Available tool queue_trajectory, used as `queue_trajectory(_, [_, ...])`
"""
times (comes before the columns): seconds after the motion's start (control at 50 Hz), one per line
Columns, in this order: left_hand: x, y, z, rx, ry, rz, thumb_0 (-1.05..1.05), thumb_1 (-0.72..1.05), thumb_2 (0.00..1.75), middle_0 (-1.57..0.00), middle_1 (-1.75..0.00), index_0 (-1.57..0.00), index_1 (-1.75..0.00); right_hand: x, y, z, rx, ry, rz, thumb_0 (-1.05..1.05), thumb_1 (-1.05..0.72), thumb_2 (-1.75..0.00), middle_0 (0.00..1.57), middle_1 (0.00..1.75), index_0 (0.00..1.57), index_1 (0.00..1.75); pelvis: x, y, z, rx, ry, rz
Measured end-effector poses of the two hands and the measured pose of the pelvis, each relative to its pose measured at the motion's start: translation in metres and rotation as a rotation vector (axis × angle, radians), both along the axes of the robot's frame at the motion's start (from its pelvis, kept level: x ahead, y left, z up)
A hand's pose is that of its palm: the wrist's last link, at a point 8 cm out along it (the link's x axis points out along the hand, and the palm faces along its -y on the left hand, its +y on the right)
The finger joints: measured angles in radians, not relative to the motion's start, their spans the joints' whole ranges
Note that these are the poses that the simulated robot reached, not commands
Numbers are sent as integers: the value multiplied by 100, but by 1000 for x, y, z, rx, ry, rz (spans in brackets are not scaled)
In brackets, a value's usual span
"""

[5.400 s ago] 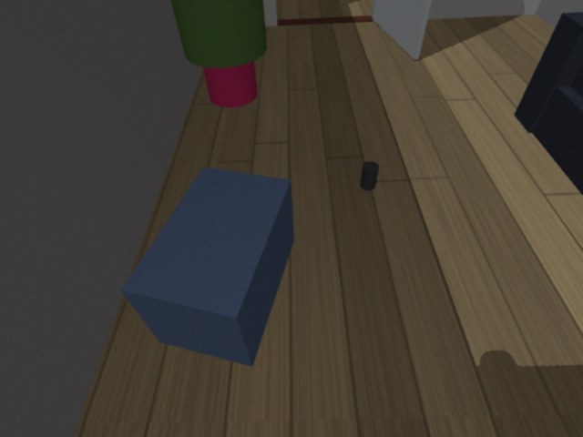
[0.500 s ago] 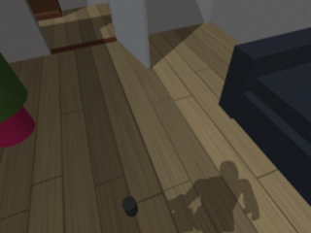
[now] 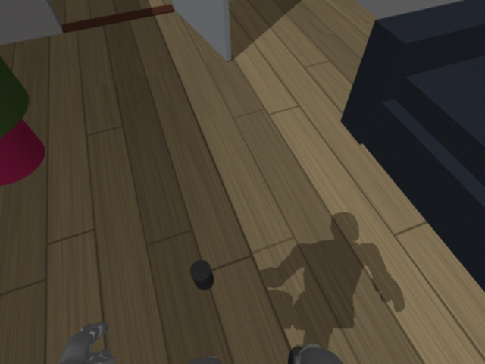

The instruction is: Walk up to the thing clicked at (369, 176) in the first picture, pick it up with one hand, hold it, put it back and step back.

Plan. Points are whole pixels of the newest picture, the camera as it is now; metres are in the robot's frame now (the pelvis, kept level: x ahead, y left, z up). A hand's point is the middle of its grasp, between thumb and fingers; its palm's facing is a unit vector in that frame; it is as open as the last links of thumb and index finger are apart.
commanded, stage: walk up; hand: left
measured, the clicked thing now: (202, 275) +0.47 +0.19 -0.69
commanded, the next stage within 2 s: none
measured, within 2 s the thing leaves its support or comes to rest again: neither
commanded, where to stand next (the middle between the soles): +0.11 -0.01 m, yaw -3 degrees
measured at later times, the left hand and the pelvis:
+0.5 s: hand out of the picture +0.10 +0.25 -0.13, palm faces -0.13 -0.91 -0.40, open 7.4 cm; pelvis +0.00 -0.03 +0.01, yaw -4 degrees
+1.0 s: hand out of the picture +0.14 +0.27 -0.15, palm faces -0.03 -0.91 -0.41, open 7.4 cm; pelvis +0.00 +0.00 +0.00, yaw -2 degrees
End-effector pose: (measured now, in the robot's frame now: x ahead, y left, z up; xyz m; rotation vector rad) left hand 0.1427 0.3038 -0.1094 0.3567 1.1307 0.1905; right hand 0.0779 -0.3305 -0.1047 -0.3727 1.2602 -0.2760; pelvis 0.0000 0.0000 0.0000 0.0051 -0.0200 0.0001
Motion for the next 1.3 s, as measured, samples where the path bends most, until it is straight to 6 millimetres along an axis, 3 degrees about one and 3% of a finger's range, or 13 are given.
queue_trajectory(0.08, [-3, 16, -17, -17, -38, -10, 1, 90, 90, -20, -30, -21, -30, -41, 13, -2, -40, 40, 11, 1, -91, -89, 20, 30, 20, 30, -18, 15, -13, 1, -5, 9])
queue_trajectory(0.18, [-36, 20, -19, -44, 27, 11, 1, 91, 90, -20, -30, -21, -30, -82, 29, 13, -37, 99, -14, 1, -91, -89, 20, 30, 20, 30, -25, 17, 0, -11, -6, 7])
queue_trajectory(0.26, [-69, 22, -16, -49, 118, -2, 1, 91, 90, -20, -30, -21, -30, -91, 29, 24, -36, 48, -34, 1, -90, -89, 20, 30, 20, 30, -23, 16, 9, -13, -5, -25])
queue_trajectory(0.32, [-82, 20, -10, -41, 171, -24, 1, 90, 90, -20, -30, -21, -30, -95, 21, 31, -32, 0, -51, 1, -90, -89, 20, 30, 20, 30, -19, 11, 13, -16, -7, -50])
queue_trajectory(0.38, [-79, 15, -1, -26, 176, -51, 1, 90, 90, -20, -30, -21, -30, -100, 8, 35, -28, -19, -64, 1, -90, -89, 20, 30, 20, 30, -14, 1, 16, -19, -9, -69])
queue_trajectory(0.44, [-63, 4, 10, -6, 132, -78, 1, 90, 90, -20, -30, -21, -30, -103, -11, 32, -19, -10, -70, 1, -90, -89, 20, 30, 20, 30, -7, -12, 16, -21, -14, -78])
queue_trajectory(0.52, [-40, -15, 17, 42, 23, -87, 1, 90, 90, -20, -30, -21, -30, -94, -36, 10, -7, 11, -79, 1, -90, -89, 20, 30, 20, 30, -1, -31, 5, -35, -30, -70])
queue_trajectory(0.66, [-24, -39, 35, 40, -59, -79, 1, 90, 90, -21, -30, -21, -30, -48, -30, -5, 60, -29, -49, 1, -91, -89, 20, 30, 20, 30, 12, -35, 11, -22, -39, -60])
queue_trajectory(0.76, [-12, -32, 30, 44, -74, -61, 1, 90, 90, -21, -30, -21, -31, -22, -14, -11, 87, -34, -19, 1, -91, -89, 20, 30, 20, 30, 17, -29, 6, -15, -38, -46])
queue_trajectory(0.9, [2, -2, 4, 40, -67, -19, 1, 90, 90, -21, -30, -21, -31, -2, 8, -10, 51, -49, 27, 1, -91, -89, 20, 30, 20, 30, 12, -8, -8, -3, -29, -27])
queue_trajectory(1.06, [-29, 5, -4, 29, 28, -17, 1, 90, 90, -20, -30, -21, -30, 8, 15, 3, 30, -111, 52, 1, -91, -89, 20, 30, 20, 30, 0, -5, -2, -15, -6, -53])
queue_trajectory(1.2, [-73, -11, -3, 10, 109, -15, 1, 90, 90, -20, -30, -21, -30, 5, 13, -1, 65, -132, 29, 1, -91, -89, 20, 30, 20, 30, -5, -12, 2, -19, -28, -63])
queue_trajectory(1.3, [-80, -21, 3, -25, 110, 2, 1, 90, 90, -21, -30, -21, -30, 0, 18, 1, 95, -120, 32, 1, -91, -89, 20, 30, 20, 30, -3, -12, 10, -12, -36, -58])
